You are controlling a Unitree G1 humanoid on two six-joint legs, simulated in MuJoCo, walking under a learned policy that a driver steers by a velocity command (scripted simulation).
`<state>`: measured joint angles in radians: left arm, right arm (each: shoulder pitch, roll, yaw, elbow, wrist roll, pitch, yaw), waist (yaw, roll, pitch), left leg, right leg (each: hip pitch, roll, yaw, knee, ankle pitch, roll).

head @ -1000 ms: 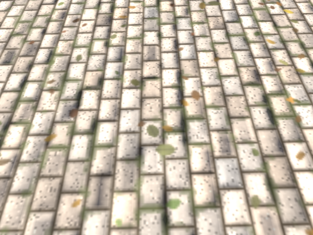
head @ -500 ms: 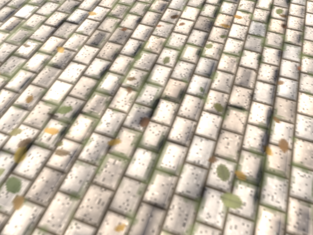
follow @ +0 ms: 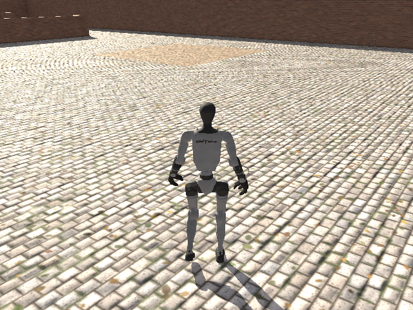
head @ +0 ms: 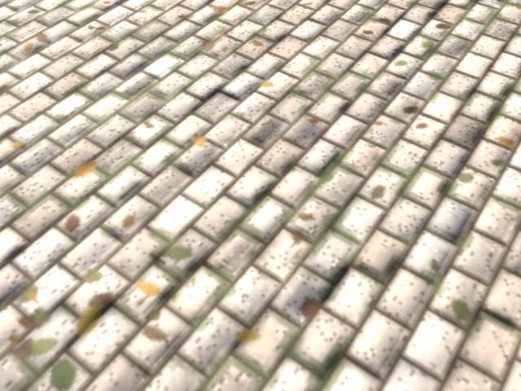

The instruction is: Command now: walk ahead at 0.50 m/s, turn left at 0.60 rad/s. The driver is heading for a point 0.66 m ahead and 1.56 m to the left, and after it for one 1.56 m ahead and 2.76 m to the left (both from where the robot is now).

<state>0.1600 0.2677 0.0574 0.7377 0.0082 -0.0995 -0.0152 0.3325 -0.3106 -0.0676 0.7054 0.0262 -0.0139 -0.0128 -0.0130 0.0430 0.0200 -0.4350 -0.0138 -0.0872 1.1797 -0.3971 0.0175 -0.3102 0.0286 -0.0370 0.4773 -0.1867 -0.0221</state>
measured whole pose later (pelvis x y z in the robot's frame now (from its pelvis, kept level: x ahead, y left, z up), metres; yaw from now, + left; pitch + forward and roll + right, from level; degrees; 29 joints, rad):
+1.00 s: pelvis +0.52 +0.12 +0.00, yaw +36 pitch +1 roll -1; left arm 0.09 0.26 0.04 0.69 0.02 -0.06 -0.01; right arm 0.29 -0.33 -0.08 0.66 0.02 0.03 -0.03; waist -0.03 0.03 0.06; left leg -0.47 -0.03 -0.08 1.21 -0.51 -0.05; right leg -0.37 0.00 -0.05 0.50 -0.15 -0.02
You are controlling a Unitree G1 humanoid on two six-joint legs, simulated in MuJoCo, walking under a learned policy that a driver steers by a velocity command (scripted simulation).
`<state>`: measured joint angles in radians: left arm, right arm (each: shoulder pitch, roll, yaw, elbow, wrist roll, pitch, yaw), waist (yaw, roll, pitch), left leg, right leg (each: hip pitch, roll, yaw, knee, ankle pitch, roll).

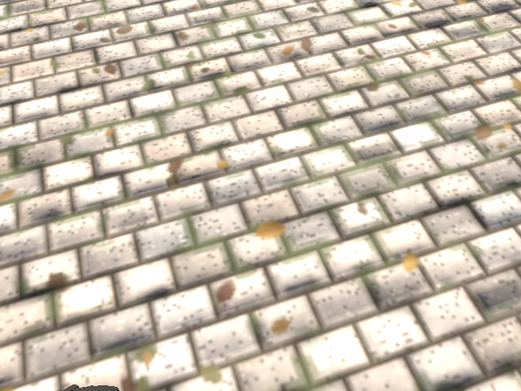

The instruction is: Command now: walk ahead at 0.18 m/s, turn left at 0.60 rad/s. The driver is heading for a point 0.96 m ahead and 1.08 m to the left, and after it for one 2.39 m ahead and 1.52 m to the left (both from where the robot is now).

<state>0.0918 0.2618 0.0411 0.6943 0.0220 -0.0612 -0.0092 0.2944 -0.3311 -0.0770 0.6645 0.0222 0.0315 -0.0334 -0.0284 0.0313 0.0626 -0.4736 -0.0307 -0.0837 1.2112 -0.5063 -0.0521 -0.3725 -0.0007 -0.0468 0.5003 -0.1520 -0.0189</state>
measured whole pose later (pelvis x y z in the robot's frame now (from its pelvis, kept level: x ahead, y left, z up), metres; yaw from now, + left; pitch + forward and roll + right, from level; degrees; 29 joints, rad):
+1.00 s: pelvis +0.18 +0.06 +0.01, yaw +25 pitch +2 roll +1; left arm 0.41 0.26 0.04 0.84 -0.01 -0.06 0.00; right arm 0.18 -0.29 -0.06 0.65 0.01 -0.05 0.01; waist 0.08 0.03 0.00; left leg -0.60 0.05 -0.03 0.81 -0.14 -0.02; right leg -0.03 -0.01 0.00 0.28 -0.28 -0.01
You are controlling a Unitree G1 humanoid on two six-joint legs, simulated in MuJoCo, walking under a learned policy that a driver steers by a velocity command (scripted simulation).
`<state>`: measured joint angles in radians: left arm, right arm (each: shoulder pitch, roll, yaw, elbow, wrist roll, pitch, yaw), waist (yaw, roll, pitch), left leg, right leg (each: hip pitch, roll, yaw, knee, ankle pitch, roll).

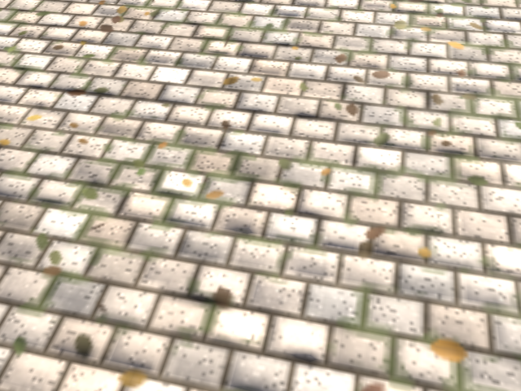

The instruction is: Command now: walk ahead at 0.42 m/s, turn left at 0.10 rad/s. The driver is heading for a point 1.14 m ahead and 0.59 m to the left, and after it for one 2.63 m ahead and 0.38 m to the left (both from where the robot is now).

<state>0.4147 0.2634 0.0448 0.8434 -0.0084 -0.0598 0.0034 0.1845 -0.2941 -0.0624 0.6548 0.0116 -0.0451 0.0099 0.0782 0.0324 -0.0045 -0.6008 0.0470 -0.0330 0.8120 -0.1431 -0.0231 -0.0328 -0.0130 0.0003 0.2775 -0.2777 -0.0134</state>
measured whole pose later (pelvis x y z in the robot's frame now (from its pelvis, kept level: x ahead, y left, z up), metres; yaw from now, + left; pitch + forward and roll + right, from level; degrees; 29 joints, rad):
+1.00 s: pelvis +0.52 +0.10 +0.00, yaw +28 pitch +1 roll -3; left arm 0.33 0.29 0.07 0.82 0.00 -0.09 0.00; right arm 0.14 -0.31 -0.07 0.65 0.02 -0.02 0.02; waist 0.08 0.04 0.05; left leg -0.68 0.10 -0.05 0.83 -0.07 0.00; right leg -0.01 0.02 -0.17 0.24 -0.24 -0.01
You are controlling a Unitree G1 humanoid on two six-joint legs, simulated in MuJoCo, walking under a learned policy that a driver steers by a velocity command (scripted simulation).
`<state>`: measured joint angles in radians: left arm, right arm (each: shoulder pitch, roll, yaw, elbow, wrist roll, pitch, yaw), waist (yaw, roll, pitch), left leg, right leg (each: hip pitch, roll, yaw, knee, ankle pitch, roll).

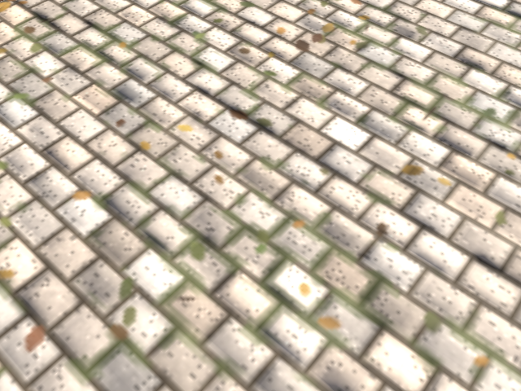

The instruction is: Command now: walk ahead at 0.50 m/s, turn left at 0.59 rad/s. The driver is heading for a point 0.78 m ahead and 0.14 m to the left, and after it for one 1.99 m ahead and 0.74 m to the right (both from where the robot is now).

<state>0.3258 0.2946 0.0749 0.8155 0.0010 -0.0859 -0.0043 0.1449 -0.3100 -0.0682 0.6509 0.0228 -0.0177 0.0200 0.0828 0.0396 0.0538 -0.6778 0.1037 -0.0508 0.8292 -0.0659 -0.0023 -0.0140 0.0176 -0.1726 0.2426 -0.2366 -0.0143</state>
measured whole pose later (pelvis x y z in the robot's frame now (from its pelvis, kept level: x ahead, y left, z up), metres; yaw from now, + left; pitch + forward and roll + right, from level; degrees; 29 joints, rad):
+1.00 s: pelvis +0.57 +0.11 +0.00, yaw +21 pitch +1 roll -1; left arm 0.38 0.27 0.04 0.83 -0.01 -0.08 -0.02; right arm 0.12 -0.28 -0.04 0.70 0.00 -0.07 0.01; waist 0.09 0.04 0.04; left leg -0.64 0.09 -0.06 0.70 -0.04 -0.02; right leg -0.06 0.06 -0.02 0.24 -0.20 -0.05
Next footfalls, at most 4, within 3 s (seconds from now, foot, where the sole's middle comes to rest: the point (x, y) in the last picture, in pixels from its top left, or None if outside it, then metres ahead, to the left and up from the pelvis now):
0.16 left None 0.26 0.14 -0.78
0.66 right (284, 341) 0.59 0.02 -0.78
1.14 left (177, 274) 0.76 0.34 -0.78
1.54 right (267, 279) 0.77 0.08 -0.78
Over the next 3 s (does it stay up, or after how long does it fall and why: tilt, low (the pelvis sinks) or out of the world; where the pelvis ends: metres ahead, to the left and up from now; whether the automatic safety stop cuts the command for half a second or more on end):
stays up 0.96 0.01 -0.02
